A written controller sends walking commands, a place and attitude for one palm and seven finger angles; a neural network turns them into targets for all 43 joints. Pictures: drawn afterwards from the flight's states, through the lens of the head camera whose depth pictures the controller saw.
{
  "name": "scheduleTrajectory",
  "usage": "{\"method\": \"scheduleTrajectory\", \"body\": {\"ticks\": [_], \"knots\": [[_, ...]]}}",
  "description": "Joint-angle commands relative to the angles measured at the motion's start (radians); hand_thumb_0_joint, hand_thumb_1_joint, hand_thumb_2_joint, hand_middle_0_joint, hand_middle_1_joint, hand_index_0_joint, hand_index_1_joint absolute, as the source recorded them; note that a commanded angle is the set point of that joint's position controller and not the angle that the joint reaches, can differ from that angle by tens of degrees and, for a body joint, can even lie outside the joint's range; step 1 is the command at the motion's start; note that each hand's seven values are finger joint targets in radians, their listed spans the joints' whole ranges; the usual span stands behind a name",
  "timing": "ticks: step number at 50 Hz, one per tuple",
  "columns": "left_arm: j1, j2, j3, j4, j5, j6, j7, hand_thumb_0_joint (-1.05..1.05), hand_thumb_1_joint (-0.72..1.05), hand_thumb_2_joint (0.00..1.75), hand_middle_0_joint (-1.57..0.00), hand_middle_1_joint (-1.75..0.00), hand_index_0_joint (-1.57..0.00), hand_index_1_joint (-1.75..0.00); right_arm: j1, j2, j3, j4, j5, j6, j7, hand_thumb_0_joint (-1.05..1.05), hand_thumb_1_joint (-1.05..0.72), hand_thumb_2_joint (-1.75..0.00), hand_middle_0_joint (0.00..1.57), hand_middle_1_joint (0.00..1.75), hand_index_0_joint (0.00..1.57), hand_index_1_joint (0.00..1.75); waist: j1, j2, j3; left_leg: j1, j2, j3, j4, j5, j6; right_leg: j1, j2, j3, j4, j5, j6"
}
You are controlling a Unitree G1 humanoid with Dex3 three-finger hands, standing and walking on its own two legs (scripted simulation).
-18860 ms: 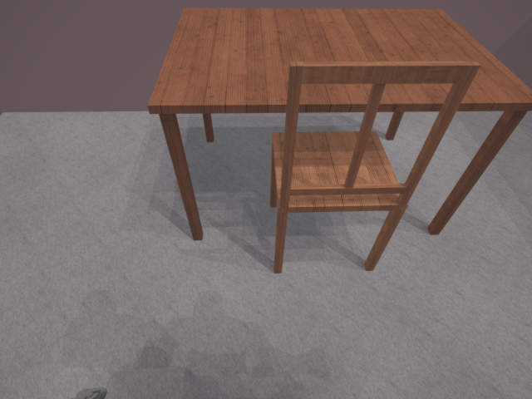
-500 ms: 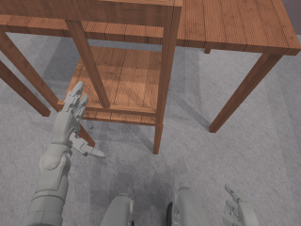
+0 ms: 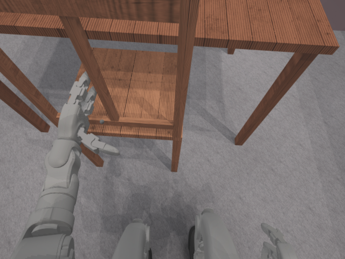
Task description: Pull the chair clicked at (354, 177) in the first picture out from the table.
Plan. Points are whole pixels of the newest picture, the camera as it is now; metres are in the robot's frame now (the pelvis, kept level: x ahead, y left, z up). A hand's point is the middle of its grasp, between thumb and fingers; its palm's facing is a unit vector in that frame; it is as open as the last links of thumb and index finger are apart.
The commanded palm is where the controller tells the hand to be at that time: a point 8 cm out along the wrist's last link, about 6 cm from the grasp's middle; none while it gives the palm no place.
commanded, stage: push the fingers through the gap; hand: left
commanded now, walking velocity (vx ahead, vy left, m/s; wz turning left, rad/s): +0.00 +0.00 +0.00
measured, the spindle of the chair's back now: (98, 82) +0.51 +0.17 +0.05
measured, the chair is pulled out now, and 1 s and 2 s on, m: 0.00 0.00 0.00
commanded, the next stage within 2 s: hook a spindle and tug to test in 1.04 s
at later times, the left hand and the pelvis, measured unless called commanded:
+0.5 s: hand (106, 103) +0.46 +0.16 +0.03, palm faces -0.07 -1.00 -0.05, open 16.9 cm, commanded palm +0.44 +0.21 +0.03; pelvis -0.01 +0.00 -0.01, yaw +0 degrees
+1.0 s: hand (106, 98) +0.48 +0.16 +0.02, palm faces -0.07 -1.00 -0.05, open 16.9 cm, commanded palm +0.45 +0.21 +0.03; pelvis +0.00 +0.01 +0.00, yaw -1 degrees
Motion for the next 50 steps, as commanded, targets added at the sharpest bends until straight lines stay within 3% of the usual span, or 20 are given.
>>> {"method": "scheduleTrajectory", "body": {"ticks": [1, 5, 7, 10, 14, 20, 22, 25, 28, 32, 35, 36, 38, 41, 42, 43, 45, 46, 48, 50], "knots": [[-0.319, 0.177, 0.044, -0.149, -0.003, -0.066, 0.016, 0.00, -0.50, 0.30, -0.06, -0.08, -0.06, -0.08, 0.082, -0.150, -0.060, -0.088, 0.002, -0.024, -0.010, 0.00, -0.90, -0.90, 0.20, 0.30, 0.20, 0.30, -0.019, 0.006, -0.428, 0.098, -0.040, -0.014, -0.192, 0.262, 0.001, 0.417, 0.042, 0.053, -0.135, 0.167, 0.002], [-0.390, 0.218, 0.076, -0.121, 0.011, -0.092, 0.034, 0.00, -0.50, 0.30, -0.06, -0.08, -0.06, -0.08, 0.095, -0.153, -0.059, -0.080, -0.005, -0.022, -0.011, 0.00, -0.90, -0.90, 0.20, 0.30, 0.20, 0.30, -0.017, 0.008, -0.459, 0.096, -0.044, -0.016, -0.191, 0.254, 0.004, 0.422, 0.044, 0.055, -0.131, 0.155, 0.000], [-0.443, 0.191, 0.047, -0.124, 0.013, -0.105, 0.037, 0.00, -0.50, 0.30, -0.06, -0.08, -0.06, -0.08, 0.102, -0.151, -0.060, -0.080, -0.008, -0.025, -0.008, 0.00, -0.90, -0.90, 0.20, 0.30, 0.20, 0.30, -0.031, 0.043, -0.477, 0.118, -0.046, -0.018, -0.186, 0.270, 0.004, 0.405, 0.047, 0.051, -0.125, 0.167, -0.002], [-0.493, 0.204, 0.049, -0.048, 0.026, -0.105, 0.038, 0.00, -0.50, 0.30, -0.06, -0.08, -0.06, -0.08, 0.116, -0.159, -0.059, -0.060, -0.010, -0.017, -0.007, 0.00, -0.90, -0.90, 0.20, 0.30, 0.20, 0.30, -0.051, 0.018, -0.453, 0.106, -0.041, -0.024, -0.183, 0.253, 0.003, 0.378, 0.046, 0.047, -0.125, 0.154, 0.000], [-0.501, 0.239, 0.087, 0.005, 0.032, -0.100, 0.038, 0.00, -0.50, 0.30, -0.06, -0.08, -0.06, -0.08, 0.131, -0.163, -0.060, -0.061, -0.014, -0.009, -0.001, 0.00, -0.90, -0.90, 0.20, 0.30, 0.20, 0.30, -0.035, 0.042, -0.495, 0.108, -0.046, -0.016, -0.176, 0.282, 0.003, 0.405, 0.046, 0.052, -0.122, 0.187, -0.003], [-0.575, 0.263, 0.097, 0.074, 0.039, -0.103, 0.032, 0.00, -0.50, 0.30, -0.06, -0.08, -0.06, -0.08, 0.152, -0.167, -0.057, -0.051, -0.016, 0.005, 0.005, 0.00, -0.90, -0.90, 0.20, 0.30, 0.20, 0.30, -0.051, 0.032, -0.487, 0.076, -0.045, -0.014, -0.167, 0.278, 0.006, 0.406, 0.048, 0.056, -0.119, 0.199, -0.002], [-0.625, 0.272, 0.098, 0.075, 0.040, -0.109, 0.029, 0.00, -0.50, 0.30, -0.06, -0.08, -0.06, -0.08, 0.160, -0.169, -0.058, -0.050, -0.017, 0.006, 0.005, 0.00, -0.90, -0.90, 0.20, 0.30, 0.20, 0.30, -0.068, 0.026, -0.502, 0.072, -0.045, -0.013, -0.159, 0.271, 0.011, 0.401, 0.051, 0.058, -0.117, 0.196, 0.000], [-0.639, 0.302, 0.120, 0.121, 0.046, -0.115, 0.023, 0.00, -0.50, 0.30, -0.06, -0.08, -0.06, -0.08, 0.170, -0.173, -0.057, -0.045, -0.018, 0.010, 0.006, 0.00, -0.90, -0.90, 0.20, 0.30, 0.20, 0.30, -0.064, 0.020, -0.501, 0.057, -0.045, -0.013, -0.157, 0.265, 0.012, 0.412, 0.051, 0.062, -0.120, 0.193, -0.001], [-0.710, 0.285, 0.095, 0.145, 0.050, -0.120, 0.017, 0.00, -0.50, 0.30, -0.06, -0.08, -0.06, -0.08, 0.181, -0.176, -0.055, -0.033, -0.019, 0.012, 0.008, 0.00, -0.90, -0.90, 0.20, 0.30, 0.20, 0.30, -0.082, 0.060, -0.495, 0.076, -0.042, -0.022, -0.158, 0.262, 0.010, 0.364, 0.053, 0.051, -0.114, 0.180, -0.002], [-0.763, 0.334, 0.124, 0.182, 0.059, -0.120, 0.018, 0.00, -0.50, 0.30, -0.06, -0.08, -0.06, -0.08, 0.200, -0.183, -0.055, -0.029, -0.024, 0.016, 0.009, 0.00, -0.90, -0.90, 0.20, 0.30, 0.20, 0.30, -0.093, 0.064, -0.521, 0.072, -0.043, -0.023, -0.143, 0.273, 0.014, 0.361, 0.057, 0.055, -0.108, 0.190, -0.003], [-0.713, 0.335, 0.135, 0.194, 0.061, -0.116, 0.016, 0.00, -0.50, 0.30, -0.06, -0.08, -0.06, -0.08, 0.206, -0.187, -0.055, -0.033, -0.027, 0.026, 0.018, 0.00, -0.90, -0.90, 0.20, 0.30, 0.20, 0.30, -0.072, 0.090, -0.551, 0.108, -0.039, -0.031, -0.147, 0.328, 0.004, 0.362, 0.058, 0.043, -0.097, 0.224, -0.008], [-0.712, 0.329, 0.130, 0.191, 0.060, -0.114, 0.015, 0.00, -0.50, 0.30, -0.06, -0.08, -0.06, -0.08, 0.209, -0.187, -0.057, -0.034, -0.026, 0.031, 0.020, 0.00, -0.90, -0.90, 0.20, 0.30, 0.20, 0.30, -0.080, 0.070, -0.546, 0.110, -0.038, -0.031, -0.146, 0.338, 0.005, 0.364, 0.058, 0.042, -0.098, 0.236, -0.005], [-0.697, 0.321, 0.127, 0.151, 0.055, -0.114, 0.012, 0.00, -0.50, 0.30, -0.06, -0.08, -0.06, -0.08, 0.213, -0.185, -0.059, -0.043, -0.026, 0.035, 0.025, 0.00, -0.90, -0.90, 0.20, 0.30, 0.20, 0.30, -0.067, 0.105, -0.590, 0.145, -0.036, -0.034, -0.149, 0.380, -0.002, 0.369, 0.059, 0.038, -0.092, 0.262, -0.006], [-0.653, 0.309, 0.128, 0.132, 0.049, -0.102, 0.015, 0.00, -0.50, 0.30, -0.06, -0.08, -0.06, -0.08, 0.212, -0.180, -0.062, -0.047, -0.024, 0.045, 0.030, 0.00, -0.90, -0.90, 0.20, 0.30, 0.20, 0.30, -0.068, 0.065, -0.574, 0.136, -0.034, -0.028, -0.152, 0.387, 0.002, 0.401, 0.062, 0.041, -0.107, 0.284, -0.002], [-0.634, 0.331, 0.148, 0.142, 0.050, -0.099, 0.019, 0.00, -0.50, 0.30, -0.06, -0.08, -0.06, -0.08, 0.215, -0.184, -0.060, -0.049, -0.023, 0.047, 0.028, 0.00, -0.90, -0.90, 0.20, 0.30, 0.20, 0.30, -0.066, 0.042, -0.556, 0.118, -0.032, -0.031, -0.157, 0.373, 0.003, 0.400, 0.064, 0.039, -0.104, 0.272, -0.003], [-0.663, 0.314, 0.130, 0.124, 0.048, -0.100, 0.021, 0.00, -0.50, 0.30, -0.06, -0.08, -0.06, -0.08, 0.208, -0.178, -0.057, -0.045, -0.022, 0.048, 0.028, 0.00, -0.90, -0.90, 0.20, 0.30, 0.20, 0.30, -0.074, 0.050, -0.539, 0.103, -0.034, -0.026, -0.160, 0.353, 0.006, 0.406, 0.062, 0.043, -0.112, 0.266, 0.000], [-0.649, 0.338, 0.148, 0.118, 0.054, -0.107, 0.028, 0.00, -0.50, 0.30, -0.06, -0.08, -0.06, -0.08, 0.206, -0.179, -0.059, -0.045, -0.022, 0.049, 0.027, 0.00, -0.90, -0.90, 0.20, 0.30, 0.20, 0.30, -0.065, 0.049, -0.527, 0.100, -0.034, -0.028, -0.170, 0.323, 0.005, 0.404, 0.063, 0.043, -0.117, 0.234, -0.002], [-0.656, 0.308, 0.125, 0.114, 0.053, -0.111, 0.029, 0.00, -0.50, 0.30, -0.06, -0.08, -0.06, -0.08, 0.200, -0.175, -0.058, -0.044, -0.022, 0.048, 0.027, 0.00, -0.90, -0.90, 0.20, 0.30, 0.20, 0.30, -0.075, 0.051, -0.507, 0.102, -0.034, -0.026, -0.171, 0.311, 0.006, 0.391, 0.063, 0.043, -0.122, 0.223, -0.001], [-0.698, 0.315, 0.126, 0.083, 0.052, -0.128, 0.033, 0.00, -0.50, 0.30, -0.06, -0.08, -0.06, -0.08, 0.204, -0.176, -0.060, -0.038, -0.025, 0.043, 0.026, 0.00, -0.90, -0.90, 0.20, 0.30, 0.20, 0.30, -0.079, 0.078, -0.525, 0.138, -0.032, -0.031, -0.173, 0.325, 0.002, 0.373, 0.063, 0.038, -0.119, 0.223, -0.002], [-0.657, 0.301, 0.117, 0.088, 0.052, -0.134, 0.031, 0.00, -0.50, 0.30, -0.06, -0.08, -0.06, -0.08, 0.200, -0.176, -0.062, -0.038, -0.025, 0.042, 0.028, 0.00, -0.90, -0.90, 0.20, 0.30, 0.20, 0.30, -0.072, 0.080, -0.530, 0.159, -0.031, -0.035, -0.175, 0.344, -0.003, 0.370, 0.064, 0.034, -0.118, 0.228, -0.005]]}}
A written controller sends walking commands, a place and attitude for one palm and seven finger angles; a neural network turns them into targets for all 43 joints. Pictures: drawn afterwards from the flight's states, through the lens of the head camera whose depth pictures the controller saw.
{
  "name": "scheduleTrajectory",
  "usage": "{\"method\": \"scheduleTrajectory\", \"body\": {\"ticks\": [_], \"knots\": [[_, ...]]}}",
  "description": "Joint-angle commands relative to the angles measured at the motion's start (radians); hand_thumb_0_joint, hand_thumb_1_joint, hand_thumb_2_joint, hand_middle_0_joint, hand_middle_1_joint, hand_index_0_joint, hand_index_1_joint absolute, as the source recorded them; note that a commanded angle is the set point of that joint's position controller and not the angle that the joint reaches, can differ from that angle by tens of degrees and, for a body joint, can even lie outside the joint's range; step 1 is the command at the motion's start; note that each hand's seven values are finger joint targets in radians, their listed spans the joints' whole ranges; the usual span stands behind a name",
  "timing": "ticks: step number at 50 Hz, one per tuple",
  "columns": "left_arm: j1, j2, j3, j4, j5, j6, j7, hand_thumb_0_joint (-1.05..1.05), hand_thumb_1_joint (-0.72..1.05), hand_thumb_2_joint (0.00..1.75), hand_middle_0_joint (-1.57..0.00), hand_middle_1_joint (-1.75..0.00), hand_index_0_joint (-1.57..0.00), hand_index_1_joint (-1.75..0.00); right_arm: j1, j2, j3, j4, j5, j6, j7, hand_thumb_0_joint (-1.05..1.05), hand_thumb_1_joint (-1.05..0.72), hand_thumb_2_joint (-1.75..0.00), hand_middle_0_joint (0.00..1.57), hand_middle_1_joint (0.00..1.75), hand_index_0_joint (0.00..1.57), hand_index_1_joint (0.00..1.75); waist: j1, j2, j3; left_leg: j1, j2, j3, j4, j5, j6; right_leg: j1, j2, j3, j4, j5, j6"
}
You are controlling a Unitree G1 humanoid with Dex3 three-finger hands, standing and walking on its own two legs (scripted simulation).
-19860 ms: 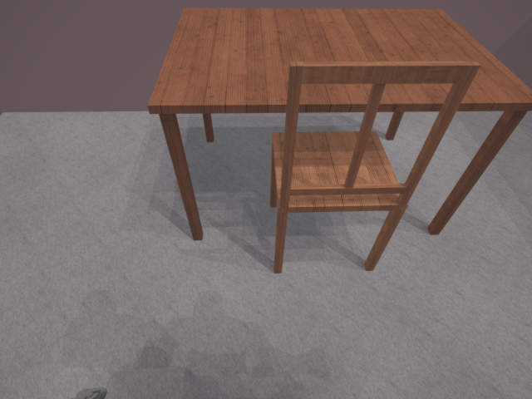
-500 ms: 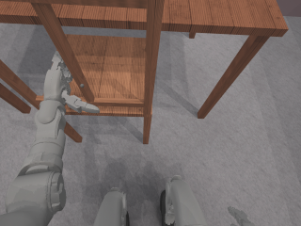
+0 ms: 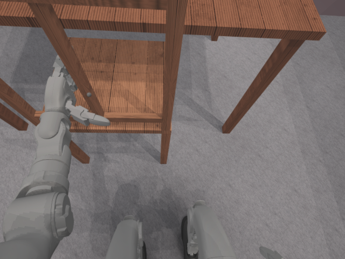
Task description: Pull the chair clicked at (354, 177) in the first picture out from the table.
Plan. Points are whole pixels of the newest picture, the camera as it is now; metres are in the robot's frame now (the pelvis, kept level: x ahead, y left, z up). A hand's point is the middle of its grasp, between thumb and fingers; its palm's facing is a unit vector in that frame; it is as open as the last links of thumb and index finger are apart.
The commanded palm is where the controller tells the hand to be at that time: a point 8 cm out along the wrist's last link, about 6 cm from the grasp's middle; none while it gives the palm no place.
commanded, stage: push the fingers through the gap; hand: left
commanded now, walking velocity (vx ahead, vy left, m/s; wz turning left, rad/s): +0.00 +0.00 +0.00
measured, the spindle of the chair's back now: (79, 77) +0.51 +0.18 +0.05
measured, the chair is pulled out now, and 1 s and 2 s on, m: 0.00 0.00 0.04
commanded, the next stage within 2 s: hook a spindle and tug to test in 0.04 s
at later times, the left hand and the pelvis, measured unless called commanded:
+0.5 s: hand (92, 95) +0.47 +0.15 +0.03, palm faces -0.05 -1.00 -0.06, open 15.5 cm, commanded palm +0.45 +0.20 +0.03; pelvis +0.00 -0.01 +0.00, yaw +1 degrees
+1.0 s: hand (91, 94) +0.47 +0.16 +0.03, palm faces -0.05 -1.00 -0.04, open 5.9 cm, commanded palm +0.44 +0.20 +0.03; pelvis +0.00 +0.00 +0.00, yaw +0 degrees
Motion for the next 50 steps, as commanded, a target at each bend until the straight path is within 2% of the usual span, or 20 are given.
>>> {"method": "scheduleTrajectory", "body": {"ticks": [1, 4, 7, 10, 13, 15, 17, 19, 22, 23, 26, 32, 34, 36, 37, 38, 40, 44, 47, 50], "knots": [[-0.366, 0.195, 0.007, -0.221, -0.021, -0.088, 0.002, 0.00, -0.50, 0.30, -0.06, -0.08, -0.06, -0.08, 0.128, -0.175, -0.073, -0.060, 0.001, -0.026, -0.014, 0.00, -0.90, -0.90, 0.20, 0.30, 0.20, 0.30, -0.005, 0.070, -0.515, 0.214, -0.042, -0.038, -0.189, 0.337, -0.014, 0.432, 0.049, 0.028, -0.109, 0.208, -0.016], [-0.375, 0.146, -0.039, -0.210, -0.017, -0.087, -0.003, 0.00, -0.50, 0.30, -0.06, -0.08, -0.06, -0.08, 0.127, -0.175, -0.075, -0.055, 0.004, -0.024, -0.013, 0.00, -0.90, -0.90, 0.20, 0.30, 0.20, 0.30, -0.013, 0.092, -0.502, 0.252, -0.037, -0.051, -0.194, 0.350, -0.024, 0.381, 0.048, 0.014, -0.103, 0.190, -0.019], [-0.381, 0.170, -0.013, -0.192, -0.022, -0.081, 0.005, 0.00, -0.50, 0.30, -0.06, -0.08, -0.06, -0.08, 0.131, -0.180, -0.076, -0.056, 0.003, -0.019, -0.015, 0.00, -0.90, -0.90, 0.20, 0.30, 0.20, 0.30, -0.013, 0.069, -0.496, 0.244, -0.038, -0.053, -0.192, 0.352, -0.023, 0.380, 0.049, 0.015, -0.102, 0.190, -0.019], [-0.403, 0.147, -0.030, -0.191, -0.016, -0.086, 0.010, 0.00, -0.50, 0.30, -0.11, -0.24, -0.11, -0.24, 0.118, -0.172, -0.073, -0.056, 0.002, -0.017, -0.014, 0.00, -0.90, -0.90, 0.20, 0.30, 0.20, 0.30, -0.015, 0.070, -0.487, 0.226, -0.041, -0.047, -0.190, 0.335, -0.022, 0.386, 0.045, 0.017, -0.102, 0.187, -0.017], [-0.398, 0.197, 0.012, -0.196, -0.010, -0.099, 0.023, 0.00, -0.50, 0.30, -0.17, -0.41, -0.17, -0.41, 0.120, -0.175, -0.073, -0.059, -0.001, -0.015, -0.015, 0.00, -0.90, -0.90, 0.20, 0.30, 0.20, 0.30, 0.000, 0.069, -0.513, 0.216, -0.044, -0.045, -0.184, 0.341, -0.021, 0.409, 0.044, 0.023, -0.094, 0.202, -0.018], [-0.375, 0.186, 0.005, -0.176, -0.008, -0.097, 0.023, 0.00, -0.50, 0.30, -0.20, -0.52, -0.20, -0.52, 0.112, -0.170, -0.070, -0.066, 0.001, -0.014, -0.015, 0.00, -0.90, -0.90, 0.20, 0.30, 0.20, 0.30, -0.003, 0.031, -0.505, 0.176, -0.047, -0.035, -0.179, 0.322, -0.012, 0.443, 0.044, 0.033, -0.100, 0.211, -0.016], [-0.404, 0.181, -0.007, -0.211, -0.005, -0.101, 0.021, 0.00, -0.50, 0.30, -0.24, -0.63, -0.24, -0.63, 0.110, -0.169, -0.071, -0.073, 0.001, -0.017, -0.015, 0.00, -0.90, -0.90, 0.20, 0.30, 0.20, 0.30, -0.004, 0.068, -0.531, 0.183, -0.049, -0.030, -0.174, 0.322, -0.011, 0.445, 0.042, 0.038, -0.093, 0.217, -0.017], [-0.363, 0.184, 0.004, -0.191, -0.008, -0.093, 0.019, 0.00, -0.50, 0.30, -0.27, -0.74, -0.27, -0.74, 0.112, -0.168, -0.072, -0.073, 0.003, -0.015, -0.013, 0.00, -0.90, -0.90, 0.20, 0.30, 0.20, 0.30, 0.003, 0.050, -0.534, 0.178, -0.050, -0.027, -0.175, 0.320, -0.011, 0.462, 0.044, 0.040, -0.102, 0.218, -0.015], [-0.392, 0.175, -0.016, -0.215, -0.012, -0.092, 0.010, 0.00, -0.50, 0.30, -0.32, -0.90, -0.32, -0.90, 0.114, -0.167, -0.070, -0.074, 0.005, -0.018, -0.017, 0.00, -0.90, -0.90, 0.20, 0.30, 0.20, 0.30, -0.006, 0.051, -0.533, 0.174, -0.050, -0.028, -0.176, 0.310, -0.007, 0.466, 0.044, 0.043, -0.103, 0.219, -0.017], [-0.394, 0.147, -0.034, -0.199, -0.015, -0.086, 0.008, 0.00, -0.44, 0.32, -0.34, -0.96, -0.34, -0.96, 0.111, -0.165, -0.071, -0.069, 0.006, -0.019, -0.017, 0.00, -0.90, -0.90, 0.20, 0.30, 0.20, 0.30, -0.015, 0.044, -0.519, 0.171, -0.050, -0.026, -0.175, 0.299, -0.005, 0.459, 0.043, 0.043, -0.110, 0.213, -0.013], [-0.396, 0.185, -0.009, -0.211, -0.016, -0.086, 0.007, 0.00, -0.28, 0.40, -0.39, -1.12, -0.39, -1.12, 0.117, -0.169, -0.071, -0.066, 0.005, -0.023, -0.019, 0.00, -0.90, -0.90, 0.20, 0.30, 0.20, 0.30, -0.005, 0.050, -0.538, 0.161, -0.051, -0.024, -0.175, 0.287, -0.004, 0.479, 0.043, 0.051, -0.113, 0.206, -0.014], [-0.421, 0.143, -0.042, -0.189, -0.021, -0.088, 0.001, 0.00, 0.06, 0.54, -0.50, -1.45, -0.50, -1.45, 0.121, -0.168, -0.070, -0.059, 0.005, -0.029, -0.018, 0.00, -0.90, -0.90, 0.20, 0.30, 0.20, 0.30, -0.020, 0.043, -0.506, 0.159, -0.052, -0.026, -0.177, 0.277, -0.002, 0.450, 0.044, 0.044, -0.114, 0.193, -0.015], [-0.431, 0.179, -0.019, -0.198, -0.016, -0.092, 0.001, 0.00, 0.17, 0.59, -0.50, -1.45, -0.50, -1.45, 0.128, -0.172, -0.073, -0.051, 0.003, -0.031, -0.018, 0.00, -0.90, -0.90, 0.20, 0.30, 0.20, 0.30, -0.016, 0.060, -0.533, 0.167, -0.051, -0.024, -0.171, 0.289, -0.002, 0.458, 0.042, 0.049, -0.113, 0.206, -0.014], [-0.404, 0.160, -0.036, -0.202, -0.013, -0.095, -0.003, 0.00, 0.28, 0.64, -0.50, -1.45, -0.50, -1.45, 0.126, -0.169, -0.073, -0.057, 0.003, -0.030, -0.016, 0.00, -0.90, -0.90, 0.20, 0.30, 0.20, 0.30, -0.008, 0.068, -0.547, 0.184, -0.051, -0.026, -0.175, 0.309, -0.005, 0.464, 0.042, 0.045, -0.110, 0.220, -0.018], [-0.403, 0.134, -0.052, -0.199, -0.019, -0.092, -0.005, 0.00, 0.34, 0.66, -0.50, -1.45, -0.50, -1.45, 0.130, -0.169, -0.075, -0.059, 0.005, -0.032, -0.015, 0.00, -0.90, -0.90, 0.20, 0.30, 0.20, 0.30, -0.019, 0.057, -0.543, 0.197, -0.050, -0.029, -0.174, 0.324, -0.005, 0.451, 0.045, 0.039, -0.107, 0.230, -0.017], [-0.404, 0.141, -0.049, -0.188, -0.017, -0.090, -0.004, 0.00, 0.40, 0.68, -0.50, -1.45, -0.50, -1.45, 0.130, -0.171, -0.075, -0.051, 0.006, -0.029, -0.015, 0.00, -0.90, -0.90, 0.20, 0.30, 0.20, 0.30, -0.015, 0.061, -0.525, 0.195, -0.047, -0.032, -0.178, 0.325, -0.009, 0.442, 0.043, 0.036, -0.108, 0.227, -0.018], [-0.398, 0.165, -0.029, -0.207, -0.020, -0.090, -0.003, 0.00, 0.51, 0.73, -0.50, -1.45, -0.50, -1.45, 0.130, -0.174, -0.076, -0.054, 0.004, -0.027, -0.014, 0.00, -0.90, -0.90, 0.20, 0.30, 0.20, 0.30, -0.008, 0.064, -0.544, 0.198, -0.049, -0.031, -0.179, 0.323, -0.008, 0.457, 0.044, 0.039, -0.111, 0.225, -0.017], [-0.382, 0.163, -0.025, -0.205, -0.023, -0.087, -0.002, 0.00, 0.73, 0.83, -0.50, -1.45, -0.50, -1.45, 0.129, -0.170, -0.074, -0.057, 0.005, -0.026, -0.013, 0.00, -0.90, -0.90, 0.20, 0.30, 0.20, 0.30, -0.003, 0.055, -0.530, 0.188, -0.050, -0.029, -0.183, 0.324, -0.008, 0.468, 0.044, 0.039, -0.113, 0.229, -0.016], [-0.357, 0.163, -0.018, -0.233, -0.028, -0.090, 0.001, 0.00, 0.90, 0.90, -0.50, -1.45, -0.50, -1.45, 0.129, -0.170, -0.077, -0.063, 0.004, -0.027, -0.013, 0.00, -0.90, -0.90, 0.20, 0.30, 0.20, 0.30, -0.001, 0.057, -0.556, 0.215, -0.047, -0.032, -0.182, 0.363, -0.010, 0.471, 0.047, 0.036, -0.107, 0.256, -0.018], [-0.307, 0.166, -0.008, -0.248, -0.030, -0.090, 0.001, 0.00, 0.90, 0.90, -0.50, -1.45, -0.50, -1.45, 0.121, -0.166, -0.076, -0.067, 0.005, -0.025, -0.009, 0.00, -0.90, -0.90, 0.20, 0.30, 0.20, 0.30, 0.017, 0.046, -0.548, 0.203, -0.047, -0.028, -0.188, 0.363, -0.013, 0.498, 0.046, 0.038, -0.111, 0.262, -0.017]]}}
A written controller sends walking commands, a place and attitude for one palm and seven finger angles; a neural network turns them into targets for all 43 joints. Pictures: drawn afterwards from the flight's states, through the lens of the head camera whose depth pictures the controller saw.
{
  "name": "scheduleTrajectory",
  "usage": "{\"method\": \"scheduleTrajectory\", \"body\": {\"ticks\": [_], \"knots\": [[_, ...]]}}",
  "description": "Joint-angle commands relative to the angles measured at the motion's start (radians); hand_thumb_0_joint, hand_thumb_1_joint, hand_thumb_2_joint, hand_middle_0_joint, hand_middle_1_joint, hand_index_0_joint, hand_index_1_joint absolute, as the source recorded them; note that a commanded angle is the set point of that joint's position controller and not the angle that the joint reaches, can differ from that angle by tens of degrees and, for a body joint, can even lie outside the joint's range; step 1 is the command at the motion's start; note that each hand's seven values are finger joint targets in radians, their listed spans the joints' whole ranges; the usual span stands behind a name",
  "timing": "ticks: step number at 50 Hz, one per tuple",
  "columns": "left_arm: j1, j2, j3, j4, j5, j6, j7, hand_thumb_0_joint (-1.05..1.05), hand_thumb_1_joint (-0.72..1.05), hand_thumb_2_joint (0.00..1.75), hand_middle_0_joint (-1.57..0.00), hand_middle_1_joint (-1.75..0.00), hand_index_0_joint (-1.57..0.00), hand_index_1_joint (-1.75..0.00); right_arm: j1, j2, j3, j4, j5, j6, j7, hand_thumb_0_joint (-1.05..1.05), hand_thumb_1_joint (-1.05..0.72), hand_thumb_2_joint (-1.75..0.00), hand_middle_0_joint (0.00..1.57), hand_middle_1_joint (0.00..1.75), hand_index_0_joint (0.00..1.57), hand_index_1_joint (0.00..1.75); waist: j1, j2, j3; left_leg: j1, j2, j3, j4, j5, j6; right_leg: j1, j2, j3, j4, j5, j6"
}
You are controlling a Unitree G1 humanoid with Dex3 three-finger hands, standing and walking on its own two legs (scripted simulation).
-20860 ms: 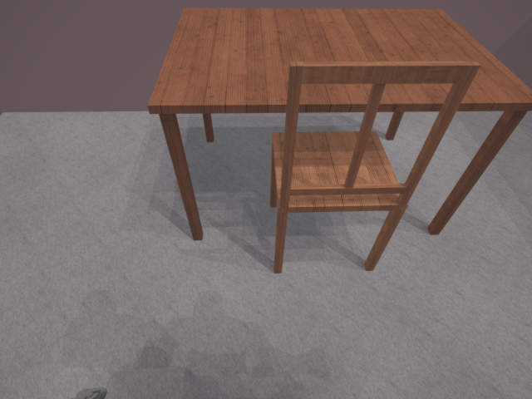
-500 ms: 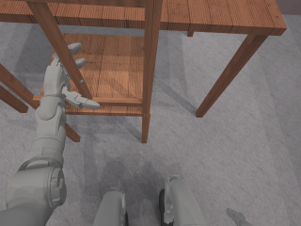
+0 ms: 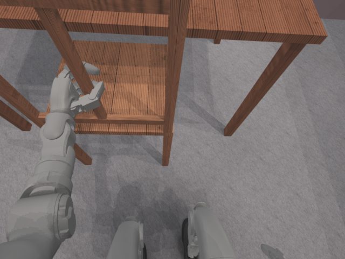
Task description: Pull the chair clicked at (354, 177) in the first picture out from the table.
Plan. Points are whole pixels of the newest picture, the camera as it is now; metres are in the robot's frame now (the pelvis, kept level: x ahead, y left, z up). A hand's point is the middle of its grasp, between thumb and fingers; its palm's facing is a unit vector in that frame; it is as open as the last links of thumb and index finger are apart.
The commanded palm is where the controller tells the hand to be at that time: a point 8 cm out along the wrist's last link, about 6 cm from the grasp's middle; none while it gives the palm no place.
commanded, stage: hook a spindle and tug to test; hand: left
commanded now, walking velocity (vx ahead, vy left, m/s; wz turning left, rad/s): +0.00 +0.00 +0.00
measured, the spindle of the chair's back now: (83, 79) +0.50 +0.18 +0.05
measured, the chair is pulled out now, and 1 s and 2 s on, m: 0.00 0.04 0.13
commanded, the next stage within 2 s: step backward, pulling the chair out in 0.64 s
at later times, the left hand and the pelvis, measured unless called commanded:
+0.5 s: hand (93, 107) +0.44 +0.16 +0.03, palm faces -0.07 -1.00 -0.04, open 5.4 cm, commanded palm +0.41 +0.21 +0.03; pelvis +0.01 +0.00 +0.01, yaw +0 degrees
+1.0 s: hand (93, 107) +0.44 +0.15 +0.04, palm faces +0.12 -0.99 -0.11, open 5.3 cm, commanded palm +0.41 +0.20 +0.04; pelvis +0.01 +0.01 +0.08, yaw -1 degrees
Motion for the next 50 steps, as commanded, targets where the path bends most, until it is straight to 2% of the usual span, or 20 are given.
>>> {"method": "scheduleTrajectory", "body": {"ticks": [1, 3, 5, 7, 14, 20, 22, 26, 29, 31, 36, 37, 38, 39, 40, 41, 44, 45, 47, 50], "knots": [[-0.289, 0.176, 0.017, -0.259, -0.015, -0.086, -0.010, 0.00, 0.90, 0.90, -0.50, -1.45, -0.50, -1.45, 0.131, -0.163, -0.066, -0.076, 0.004, -0.024, -0.010, 0.00, -0.90, -0.90, 0.20, 0.30, 0.20, 0.30, 0.012, 0.064, -0.547, 0.203, -0.043, -0.022, -0.184, 0.371, -0.008, 0.482, 0.047, 0.039, -0.106, 0.269, -0.014], [-0.280, 0.127, -0.021, -0.262, -0.019, -0.081, -0.010, 0.00, 0.90, 0.90, -0.50, -1.45, -0.50, -1.45, 0.120, -0.158, -0.066, -0.076, 0.007, -0.022, -0.007, 0.00, -0.90, -0.90, 0.20, 0.30, 0.20, 0.30, 0.000, 0.076, -0.506, 0.218, -0.038, -0.026, -0.188, 0.369, -0.013, 0.435, 0.048, 0.030, -0.108, 0.246, -0.012], [-0.265, 0.149, -0.004, -0.264, -0.016, -0.080, -0.003, 0.00, 0.90, 0.90, -0.50, -1.45, -0.50, -1.45, 0.121, -0.163, -0.067, -0.076, 0.007, -0.017, -0.007, 0.00, -0.90, -0.90, 0.20, 0.30, 0.20, 0.30, 0.003, 0.043, -0.487, 0.206, -0.038, -0.029, -0.195, 0.349, -0.012, 0.444, 0.049, 0.030, -0.112, 0.231, -0.013], [-0.247, 0.145, -0.004, -0.301, -0.017, -0.083, -0.002, 0.00, 0.90, 0.90, -0.50, -1.45, -0.50, -1.45, 0.120, -0.161, -0.069, -0.085, 0.007, -0.018, -0.008, 0.00, -0.90, -0.90, 0.20, 0.30, 0.20, 0.30, 0.009, 0.059, -0.518, 0.228, -0.037, -0.026, -0.191, 0.379, -0.013, 0.451, 0.048, 0.030, -0.105, 0.254, -0.014], [-0.159, 0.120, -0.015, -0.360, -0.020, -0.072, 0.005, 0.00, 0.90, 0.90, -0.50, -1.45, -0.50, -1.45, 0.103, -0.151, -0.072, -0.095, 0.009, -0.014, -0.009, 0.00, -0.90, -0.90, 0.20, 0.30, 0.20, 0.30, 0.028, 0.061, -0.518, 0.247, -0.034, -0.026, -0.192, 0.438, -0.023, 0.468, 0.045, 0.028, -0.099, 0.292, -0.012], [-0.071, 0.125, 0.003, -0.384, -0.032, -0.061, -0.001, 0.00, 0.90, 0.90, -0.50, -1.45, -0.50, -1.45, 0.080, -0.143, -0.068, -0.106, 0.015, -0.016, -0.016, 0.00, -0.90, -0.90, 0.20, 0.30, 0.20, 0.30, 0.041, 0.010, -0.488, 0.188, -0.040, -0.010, -0.197, 0.391, -0.012, 0.524, 0.043, 0.041, -0.111, 0.298, -0.010], [-0.080, 0.102, -0.018, -0.395, -0.035, -0.060, -0.003, 0.00, 0.90, 0.90, -0.50, -1.45, -0.50, -1.45, 0.072, -0.142, -0.066, -0.110, 0.016, -0.019, -0.019, 0.00, -0.90, -0.90, 0.20, 0.30, 0.20, 0.30, 0.035, 0.034, -0.469, 0.198, -0.040, -0.012, -0.198, 0.387, -0.013, 0.493, 0.043, 0.035, -0.108, 0.282, -0.011], [-0.084, 0.100, -0.019, -0.398, -0.036, -0.057, -0.003, 0.00, 0.90, 0.90, -0.50, -1.45, -0.50, -1.45, 0.064, -0.143, -0.067, -0.107, 0.016, -0.024, -0.024, 0.00, -0.90, -0.90, 0.20, 0.30, 0.20, 0.30, 0.032, 0.016, -0.461, 0.191, -0.040, -0.014, -0.197, 0.348, -0.013, 0.482, 0.040, 0.037, -0.112, 0.250, -0.008], [-0.062, 0.084, -0.033, -0.434, -0.040, -0.057, -0.006, 0.00, 0.90, 0.90, -0.50, -1.45, -0.50, -1.45, 0.060, -0.141, -0.068, -0.110, 0.015, -0.030, -0.026, 0.00, -0.90, -0.90, 0.20, 0.30, 0.20, 0.30, 0.042, 0.058, -0.495, 0.229, -0.040, -0.016, -0.194, 0.401, -0.020, 0.483, 0.038, 0.036, -0.103, 0.281, -0.011], [-0.074, 0.095, -0.026, -0.415, -0.042, -0.050, -0.007, 0.00, 0.90, 0.90, -0.50, -1.45, -0.50, -1.45, 0.056, -0.143, -0.066, -0.107, 0.017, -0.030, -0.029, 0.00, -0.90, -0.90, 0.20, 0.30, 0.20, 0.30, 0.035, 0.010, -0.470, 0.189, -0.042, -0.014, -0.191, 0.357, -0.013, 0.494, 0.037, 0.040, -0.109, 0.260, -0.007], [-0.145, 0.083, -0.049, -0.395, -0.032, -0.050, -0.005, 0.00, 0.90, 0.90, -0.50, -1.45, -0.50, -1.45, 0.052, -0.143, -0.063, -0.100, 0.017, -0.037, -0.035, 0.00, -0.90, -0.90, 0.20, 0.30, 0.20, 0.30, 0.017, 0.026, -0.452, 0.176, -0.046, -0.016, -0.186, 0.305, -0.009, 0.458, 0.035, 0.043, -0.112, 0.210, -0.007], [-0.234, 0.104, -0.046, -0.395, -0.029, -0.053, -0.001, 0.00, 0.90, 0.90, -0.50, -1.45, -0.50, -1.45, 0.057, -0.146, -0.063, -0.093, 0.017, -0.041, -0.042, 0.00, -0.90, -0.90, 0.20, 0.30, 0.20, 0.30, -0.004, 0.022, -0.447, 0.174, -0.045, -0.017, -0.179, 0.297, -0.005, 0.444, 0.035, 0.045, -0.114, 0.204, -0.006], [-0.270, 0.382, 0.031, -0.502, 0.093, 0.058, 0.139, 0.00, 0.90, 0.90, -0.50, -1.45, -0.50, -1.45, 0.063, -0.149, -0.079, -0.163, 0.069, 0.054, -0.076, 0.00, -0.90, -0.90, 0.20, 0.30, 0.20, 0.30, 0.084, 0.053, -0.590, 0.420, -0.019, 0.031, -0.354, 0.250, 0.012, 0.756, -0.046, 0.181, -0.315, 0.128, -0.013], [-0.248, 0.260, -0.054, -0.542, 0.089, 0.123, 0.193, 0.00, 0.90, 0.90, -0.50, -1.45, -0.50, -1.45, 0.083, -0.127, -0.074, -0.196, 0.077, 0.081, -0.101, 0.00, -0.90, -0.90, 0.20, 0.30, 0.20, 0.30, 0.043, 0.081, -0.540, 0.484, -0.033, 0.036, -0.400, 0.256, 0.024, 0.783, -0.030, 0.147, -0.381, 0.222, -0.005], [-0.174, 0.196, -0.097, -0.492, 0.087, 0.179, 0.226, 0.00, 0.90, 0.90, -0.50, -1.45, -0.50, -1.45, 0.055, -0.123, -0.067, -0.196, 0.086, 0.105, -0.118, 0.00, -0.90, -0.90, 0.20, 0.30, 0.20, 0.30, 0.041, 0.094, -0.485, 0.475, -0.023, 0.029, -0.429, 0.256, 0.021, 0.760, -0.036, 0.128, -0.380, 0.252, -0.002], [-0.090, 0.148, -0.127, -0.407, 0.096, 0.225, 0.254, 0.00, 0.90, 0.90, -0.50, -1.45, -0.50, -1.45, 0.054, -0.123, -0.062, -0.187, 0.089, 0.128, -0.128, 0.00, -0.90, -0.90, 0.20, 0.30, 0.20, 0.30, 0.043, 0.023, -0.424, 0.469, -0.008, 0.006, -0.457, 0.214, 0.019, 0.745, -0.036, 0.112, -0.396, 0.208, 0.006], [-0.045, 0.128, -0.142, -0.304, 0.101, 0.284, 0.309, 0.00, 0.90, 0.90, -0.50, -1.45, -0.50, -1.45, 0.045, -0.130, -0.053, -0.163, 0.092, 0.174, -0.160, 0.00, -0.90, -0.90, 0.20, 0.30, 0.20, 0.30, 0.035, -0.030, -0.353, 0.492, 0.017, -0.016, -0.524, 0.296, 0.019, 0.805, -0.044, 0.098, -0.420, 0.380, 0.012], [-0.085, 0.135, -0.138, -0.292, 0.094, 0.285, 0.322, 0.00, 0.90, 0.90, -0.50, -1.45, -0.50, -1.45, 0.043, -0.136, -0.052, -0.156, 0.090, 0.185, -0.167, 0.00, -0.90, -0.90, 0.20, 0.30, 0.20, 0.30, 0.032, -0.047, -0.341, 0.506, 0.026, -0.019, -0.541, 0.331, 0.016, 0.827, -0.050, 0.099, -0.436, 0.441, 0.017], [-0.134, 0.146, -0.135, -0.252, 0.097, 0.274, 0.342, 0.00, 0.90, 0.90, -0.50, -1.45, -0.50, -1.45, 0.046, -0.144, -0.055, -0.137, 0.086, 0.197, -0.175, 0.00, -0.90, -0.90, 0.20, 0.30, 0.20, 0.30, 0.029, -0.002, -0.327, 0.556, 0.040, -0.020, -0.576, 0.419, 0.009, 0.848, -0.053, 0.099, -0.474, 0.530, 0.019], [-0.148, 0.106, -0.168, -0.191, 0.098, 0.251, 0.346, 0.00, 0.90, 0.90, -0.50, -1.45, -0.50, -1.45, 0.060, -0.142, -0.061, -0.111, 0.077, 0.207, -0.176, 0.00, -0.90, -0.90, 0.20, 0.30, 0.20, 0.30, 0.033, 0.100, -0.324, 0.669, 0.078, -0.039, -0.613, 0.629, -0.001, 0.839, -0.034, 0.088, -0.514, 0.584, 0.025]]}}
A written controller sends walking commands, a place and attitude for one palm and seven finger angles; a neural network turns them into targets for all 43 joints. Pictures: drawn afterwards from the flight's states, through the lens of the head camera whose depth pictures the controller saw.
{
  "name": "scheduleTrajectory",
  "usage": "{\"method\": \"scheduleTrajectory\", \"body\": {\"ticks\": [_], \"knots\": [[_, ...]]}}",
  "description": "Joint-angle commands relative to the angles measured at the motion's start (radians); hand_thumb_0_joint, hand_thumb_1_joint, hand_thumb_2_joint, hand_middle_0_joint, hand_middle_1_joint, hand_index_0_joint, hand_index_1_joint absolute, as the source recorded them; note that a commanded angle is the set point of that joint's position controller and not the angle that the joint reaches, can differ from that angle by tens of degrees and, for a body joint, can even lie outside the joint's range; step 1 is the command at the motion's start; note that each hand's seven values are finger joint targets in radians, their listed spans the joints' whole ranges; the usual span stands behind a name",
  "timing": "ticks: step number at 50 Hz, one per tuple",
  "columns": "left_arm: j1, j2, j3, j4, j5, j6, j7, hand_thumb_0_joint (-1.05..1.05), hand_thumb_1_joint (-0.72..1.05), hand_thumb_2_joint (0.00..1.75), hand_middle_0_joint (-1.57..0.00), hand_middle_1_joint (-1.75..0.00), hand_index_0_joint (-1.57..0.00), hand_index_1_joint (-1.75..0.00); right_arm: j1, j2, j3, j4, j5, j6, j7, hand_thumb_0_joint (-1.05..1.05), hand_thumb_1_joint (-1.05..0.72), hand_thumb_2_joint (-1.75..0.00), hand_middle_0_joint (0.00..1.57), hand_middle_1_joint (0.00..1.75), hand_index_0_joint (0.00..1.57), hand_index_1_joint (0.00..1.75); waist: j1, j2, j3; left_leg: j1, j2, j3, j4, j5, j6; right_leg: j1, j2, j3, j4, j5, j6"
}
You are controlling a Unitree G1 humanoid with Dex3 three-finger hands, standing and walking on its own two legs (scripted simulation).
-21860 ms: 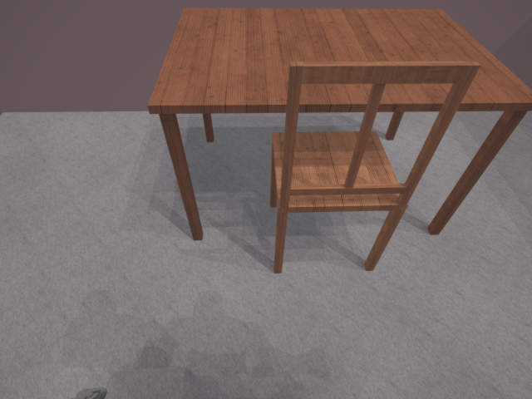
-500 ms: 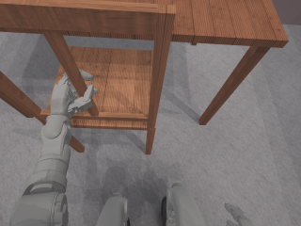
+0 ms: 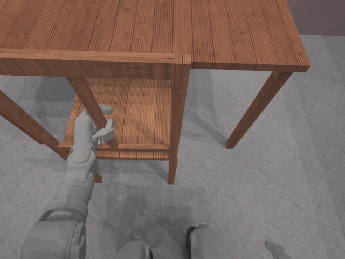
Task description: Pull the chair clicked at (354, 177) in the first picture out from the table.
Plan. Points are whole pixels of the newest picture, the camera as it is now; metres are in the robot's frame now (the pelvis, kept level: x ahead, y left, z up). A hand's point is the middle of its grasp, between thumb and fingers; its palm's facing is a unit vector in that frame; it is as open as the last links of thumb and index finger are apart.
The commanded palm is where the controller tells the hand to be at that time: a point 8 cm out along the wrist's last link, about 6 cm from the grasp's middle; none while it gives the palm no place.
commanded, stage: step backward, pulling the chair out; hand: left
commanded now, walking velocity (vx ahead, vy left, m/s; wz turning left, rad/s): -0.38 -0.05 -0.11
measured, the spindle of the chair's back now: (99, 119) +0.45 +0.18 -0.03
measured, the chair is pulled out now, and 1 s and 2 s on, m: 0.04 0.13 0.13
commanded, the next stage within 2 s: none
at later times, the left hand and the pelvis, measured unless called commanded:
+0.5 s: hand (125, 147) +0.37 +0.11 -0.04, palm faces +0.01 -0.99 -0.15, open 5.1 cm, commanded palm +0.35 +0.16 -0.03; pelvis -0.02 -0.01 +0.02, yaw -2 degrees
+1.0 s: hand (136, 163) +0.33 +0.08 -0.03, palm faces -0.02 -0.99 -0.17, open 5.1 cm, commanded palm +0.33 +0.13 -0.03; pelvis -0.05 -0.02 +0.02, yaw -2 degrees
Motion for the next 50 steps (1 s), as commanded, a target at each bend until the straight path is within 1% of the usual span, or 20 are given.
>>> {"method": "scheduleTrajectory", "body": {"ticks": [1, 3, 5, 7, 10, 12, 16, 17, 23, 25, 27, 30, 32, 34, 37, 41, 42, 46, 47, 50], "knots": [[-0.325, 0.216, -0.053, -0.102, 0.076, -0.013, 0.031, 0.00, 0.90, 0.90, -0.50, -1.45, -0.50, -1.45, 0.114, -0.170, -0.084, -0.035, -0.015, 0.001, -0.030, 0.00, -0.90, -0.90, 0.20, 0.30, 0.20, 0.30, 0.001, 0.142, -0.453, 0.255, 0.099, -0.076, -0.178, 0.516, -0.015, 0.397, -0.034, 0.058, -0.110, 0.441, 0.005], [-0.307, 0.204, -0.057, -0.082, 0.080, -0.020, 0.029, 0.00, 0.90, 0.90, -0.50, -1.45, -0.50, -1.45, 0.119, -0.172, -0.093, -0.019, -0.019, 0.003, -0.030, 0.00, -0.90, -0.90, 0.20, 0.30, 0.20, 0.30, 0.004, 0.156, -0.471, 0.316, 0.116, -0.082, -0.186, 0.631, -0.021, 0.402, -0.021, 0.054, -0.130, 0.465, 0.004], [-0.297, 0.188, -0.074, -0.087, 0.076, -0.033, 0.019, 0.00, 0.90, 0.90, -0.50, -1.45, -0.50, -1.45, 0.110, -0.167, -0.096, -0.011, -0.022, 0.004, -0.027, 0.00, -0.90, -0.90, 0.20, 0.30, 0.20, 0.30, 0.012, 0.195, -0.477, 0.346, 0.125, -0.084, -0.199, 0.672, -0.028, 0.401, -0.014, 0.055, -0.146, 0.440, 0.002], [-0.252, 0.194, -0.066, -0.086, 0.074, -0.037, 0.015, 0.00, 0.90, 0.90, -0.50, -1.45, -0.50, -1.45, 0.099, -0.170, -0.102, -0.012, -0.021, 0.006, -0.028, 0.00, -0.90, -0.90, 0.20, 0.30, 0.20, 0.30, 0.021, 0.198, -0.475, 0.364, 0.132, -0.086, -0.213, 0.689, -0.029, 0.405, -0.002, 0.052, -0.160, 0.421, 0.000], [-0.228, 0.177, -0.081, -0.099, 0.070, -0.047, 0.009, 0.00, 0.90, 0.90, -0.50, -1.45, -0.50, -1.45, 0.081, -0.165, -0.102, -0.010, -0.022, 0.010, -0.028, 0.00, -0.90, -0.90, 0.20, 0.30, 0.20, 0.30, 0.022, 0.194, -0.456, 0.364, 0.140, -0.083, -0.238, 0.640, -0.030, 0.407, 0.001, 0.054, -0.171, 0.383, -0.002], [-0.201, 0.183, -0.073, -0.108, 0.065, -0.051, 0.008, 0.00, 0.90, 0.90, -0.50, -1.45, -0.50, -1.45, 0.071, -0.169, -0.104, -0.016, -0.021, 0.010, -0.031, 0.00, -0.90, -0.90, 0.20, 0.30, 0.20, 0.30, 0.024, 0.152, -0.451, 0.353, 0.144, -0.087, -0.254, 0.601, -0.026, 0.417, 0.009, 0.051, -0.173, 0.363, 0.001], [-0.236, 0.173, -0.092, -0.109, 0.061, -0.064, 0.010, 0.00, 0.90, 0.90, -0.50, -1.45, -0.50, -1.45, 0.051, -0.163, -0.099, -0.004, -0.019, 0.009, -0.036, 0.00, -0.90, -0.90, 0.20, 0.30, 0.20, 0.30, 0.015, 0.138, -0.414, 0.317, 0.141, -0.071, -0.269, 0.478, -0.022, 0.418, -0.003, 0.064, -0.179, 0.327, 0.000], [-0.238, 0.194, -0.076, -0.108, 0.060, -0.066, 0.016, 0.00, 0.90, 0.90, -0.50, -1.45, -0.50, -1.45, 0.050, -0.167, -0.102, -0.003, -0.015, 0.008, -0.039, 0.00, -0.90, -0.90, 0.20, 0.30, 0.20, 0.30, 0.016, 0.127, -0.413, 0.308, 0.137, -0.067, -0.270, 0.443, -0.019, 0.424, -0.006, 0.068, -0.182, 0.321, 0.001], [-0.272, 0.185, -0.095, -0.080, 0.063, -0.077, 0.034, 0.00, 0.90, 0.90, -0.50, -1.45, -0.50, -1.45, 0.044, -0.157, -0.093, 0.022, -0.006, -0.008, -0.044, 0.00, -0.90, -0.90, 0.20, 0.30, 0.20, 0.30, 0.011, 0.074, -0.417, 0.266, 0.104, -0.045, -0.253, 0.279, -0.019, 0.443, -0.051, 0.101, -0.194, 0.300, -0.002], [-0.273, 0.172, -0.107, -0.068, 0.062, -0.077, 0.039, 0.00, 0.90, 0.90, -0.50, -1.45, -0.50, -1.45, 0.039, -0.150, -0.089, 0.027, -0.002, -0.012, -0.041, 0.00, -0.90, -0.90, 0.20, 0.30, 0.20, 0.30, 0.011, 0.036, -0.423, 0.250, 0.091, -0.041, -0.247, 0.223, -0.018, 0.453, -0.066, 0.114, -0.207, 0.267, -0.002], [-0.280, 0.199, -0.090, -0.062, 0.063, -0.076, 0.049, 0.00, 0.90, 0.90, -0.50, -1.45, -0.50, -1.45, 0.038, -0.157, -0.091, 0.027, 0.005, -0.014, -0.043, 0.00, -0.90, -0.90, 0.20, 0.30, 0.20, 0.30, 0.012, 0.012, -0.420, 0.238, 0.072, -0.035, -0.234, 0.154, -0.015, 0.448, -0.084, 0.139, -0.235, 0.212, -0.005], [-0.280, 0.169, -0.120, -0.064, 0.060, -0.070, 0.055, 0.00, 0.90, 0.90, -0.50, -1.45, -0.50, -1.45, 0.024, -0.148, -0.082, 0.024, 0.010, -0.016, -0.040, 0.00, -0.90, -0.90, 0.20, 0.30, 0.20, 0.30, 0.015, -0.010, -0.409, 0.239, 0.053, -0.029, -0.237, 0.076, -0.012, 0.455, -0.113, 0.159, -0.284, 0.136, -0.006], [-0.272, 0.178, -0.113, -0.056, 0.058, -0.066, 0.060, 0.00, 0.90, 0.90, -0.50, -1.45, -0.50, -1.45, 0.023, -0.156, -0.086, 0.025, 0.014, -0.019, -0.043, 0.00, -0.90, -0.90, 0.20, 0.30, 0.20, 0.30, 0.013, -0.044, -0.402, 0.260, 0.045, -0.027, -0.235, 0.064, -0.010, 0.446, -0.119, 0.166, -0.317, 0.107, -0.005], [-0.285, 0.146, -0.143, -0.066, 0.058, -0.064, 0.060, 0.00, 0.90, 0.90, -0.50, -1.45, -0.50, -1.45, 0.014, -0.151, -0.080, 0.028, 0.014, -0.022, -0.041, 0.00, -0.90, -0.90, 0.20, 0.30, 0.20, 0.30, 0.015, -0.016, -0.409, 0.277, 0.055, -0.031, -0.265, 0.074, -0.008, 0.460, -0.113, 0.147, -0.315, 0.103, 0.001], [-0.288, 0.150, -0.143, -0.067, 0.052, -0.063, 0.065, 0.00, 0.90, 0.90, -0.50, -1.45, -0.50, -1.45, 0.004, -0.160, -0.083, 0.026, 0.018, -0.029, -0.048, 0.00, -0.90, -0.90, 0.20, 0.30, 0.20, 0.30, 0.020, -0.005, -0.399, 0.282, 0.073, -0.041, -0.299, 0.095, -0.001, 0.467, -0.087, 0.123, -0.307, 0.084, 0.011], [-0.307, 0.112, -0.176, -0.071, 0.044, -0.065, 0.060, 0.00, 0.90, 0.90, -0.50, -1.45, -0.50, -1.45, -0.008, -0.154, -0.077, 0.028, 0.019, -0.040, -0.052, 0.00, -0.90, -0.90, 0.20, 0.30, 0.20, 0.30, 0.027, 0.048, -0.375, 0.275, 0.099, -0.044, -0.332, 0.118, 0.001, 0.472, -0.062, 0.100, -0.268, 0.085, 0.013], [-0.311, 0.133, -0.161, -0.067, 0.044, -0.064, 0.064, 0.00, 0.90, 0.90, -0.50, -1.45, -0.50, -1.45, -0.006, -0.161, -0.080, 0.032, 0.018, -0.043, -0.055, 0.00, -0.90, -0.90, 0.20, 0.30, 0.20, 0.30, 0.026, 0.036, -0.367, 0.276, 0.098, -0.045, -0.330, 0.117, 0.003, 0.465, -0.059, 0.103, -0.273, 0.080, 0.013], [-0.324, 0.117, -0.176, -0.059, 0.042, -0.065, 0.061, 0.00, 0.90, 0.90, -0.50, -1.45, -0.50, -1.45, 0.001, -0.153, -0.076, 0.039, 0.021, -0.054, -0.053, 0.00, -0.90, -0.90, 0.20, 0.30, 0.20, 0.30, 0.028, 0.008, -0.352, 0.281, 0.078, -0.029, -0.305, 0.069, -0.004, 0.446, -0.084, 0.129, -0.311, 0.036, 0.002], [-0.320, 0.134, -0.164, -0.051, 0.043, -0.064, 0.065, 0.00, 0.90, 0.90, -0.50, -1.45, -0.50, -1.45, 0.005, -0.160, -0.079, 0.042, 0.019, -0.057, -0.056, 0.00, -0.90, -0.90, 0.20, 0.30, 0.20, 0.30, 0.028, -0.001, -0.347, 0.287, 0.077, -0.033, -0.306, 0.068, -0.005, 0.444, -0.086, 0.132, -0.322, 0.027, 0.002], [-0.323, 0.115, -0.174, -0.042, 0.043, -0.068, 0.060, 0.00, 0.90, 0.90, -0.50, -1.45, -0.50, -1.45, 0.009, -0.155, -0.076, 0.051, 0.019, -0.069, -0.054, 0.00, -0.90, -0.90, 0.20, 0.30, 0.20, 0.30, 0.027, 0.001, -0.352, 0.304, 0.082, -0.034, -0.314, 0.085, -0.004, 0.436, -0.078, 0.122, -0.310, 0.039, 0.005]]}}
